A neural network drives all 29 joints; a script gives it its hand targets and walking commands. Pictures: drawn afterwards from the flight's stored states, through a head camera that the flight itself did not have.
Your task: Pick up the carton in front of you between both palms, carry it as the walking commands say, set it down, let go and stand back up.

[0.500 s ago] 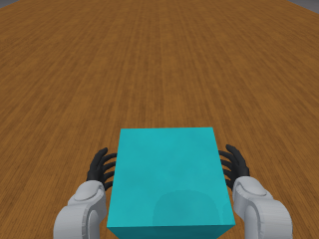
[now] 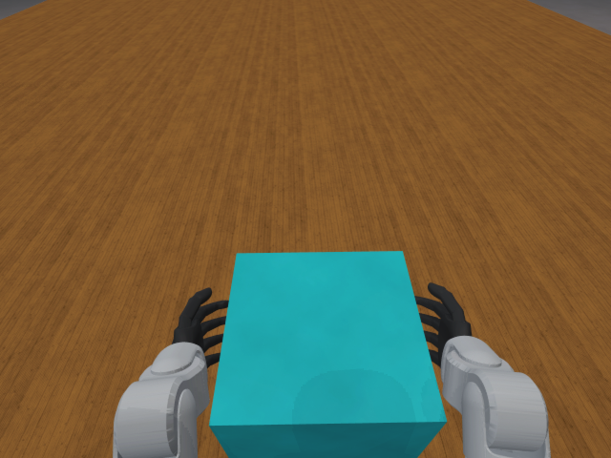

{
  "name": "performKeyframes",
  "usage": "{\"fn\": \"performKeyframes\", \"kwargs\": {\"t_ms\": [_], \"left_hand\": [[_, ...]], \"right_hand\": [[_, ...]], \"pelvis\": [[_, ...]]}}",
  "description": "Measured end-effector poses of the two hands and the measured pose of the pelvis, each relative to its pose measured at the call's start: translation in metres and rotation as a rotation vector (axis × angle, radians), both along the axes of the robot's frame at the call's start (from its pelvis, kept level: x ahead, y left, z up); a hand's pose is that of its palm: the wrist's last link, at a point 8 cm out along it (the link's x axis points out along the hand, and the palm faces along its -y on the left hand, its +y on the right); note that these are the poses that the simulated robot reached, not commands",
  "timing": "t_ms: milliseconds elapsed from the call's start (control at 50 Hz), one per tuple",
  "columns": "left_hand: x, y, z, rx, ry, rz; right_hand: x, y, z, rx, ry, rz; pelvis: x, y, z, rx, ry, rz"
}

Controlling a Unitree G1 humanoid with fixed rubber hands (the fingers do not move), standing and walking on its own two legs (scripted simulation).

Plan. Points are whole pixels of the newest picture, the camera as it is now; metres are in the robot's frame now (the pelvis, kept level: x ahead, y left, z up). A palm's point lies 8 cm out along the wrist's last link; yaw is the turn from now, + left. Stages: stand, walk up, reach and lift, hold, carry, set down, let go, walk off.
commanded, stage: carry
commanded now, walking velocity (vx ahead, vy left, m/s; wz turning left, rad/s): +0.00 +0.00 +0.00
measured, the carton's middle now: (320, 371) +0.26 +0.00 +0.02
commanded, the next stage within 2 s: hold in 1.44 s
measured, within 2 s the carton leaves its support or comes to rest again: neither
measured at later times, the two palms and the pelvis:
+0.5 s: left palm (195, 384) +0.22 +0.14 +0.08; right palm (463, 378) +0.22 -0.16 +0.08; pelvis -0.02 -0.01 +0.00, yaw +0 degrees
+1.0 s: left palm (206, 400) +0.22 +0.14 +0.03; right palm (453, 395) +0.22 -0.16 +0.03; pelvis -0.06 -0.01 +0.00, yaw +0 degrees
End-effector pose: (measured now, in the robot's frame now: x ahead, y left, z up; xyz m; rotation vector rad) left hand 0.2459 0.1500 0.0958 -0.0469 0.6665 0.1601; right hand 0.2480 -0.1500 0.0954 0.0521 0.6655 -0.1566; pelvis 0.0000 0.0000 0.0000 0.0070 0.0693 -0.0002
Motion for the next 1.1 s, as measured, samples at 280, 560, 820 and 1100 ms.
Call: {"fn": "performKeyframes", "kwargs": {"t_ms": [280, 560, 820, 1100], "left_hand": [[-0.009, -0.007, -0.002, -0.002, -0.003, -0.006], [-0.029, -0.007, -0.021, 0.027, 0.044, -0.019], [-0.032, -0.009, -0.046, 0.050, 0.051, -0.061], [-0.022, -0.010, -0.063, 0.068, -0.003, -0.064]], "right_hand": [[-0.011, -0.007, -0.002, -0.004, -0.002, -0.005], [-0.030, -0.007, -0.021, -0.039, 0.044, 0.018], [-0.035, -0.007, -0.045, -0.072, 0.052, 0.050], [-0.023, -0.007, -0.060, -0.087, -0.002, 0.061]], "pelvis": [[-0.005, -0.006, -0.002, 0.002, -0.019, -0.003], [-0.031, -0.007, 0.001, -0.004, -0.041, -0.001], [-0.052, -0.007, 0.003, -0.009, -0.043, -0.001], [-0.064, -0.009, 0.002, -0.011, -0.039, 0.001]]}}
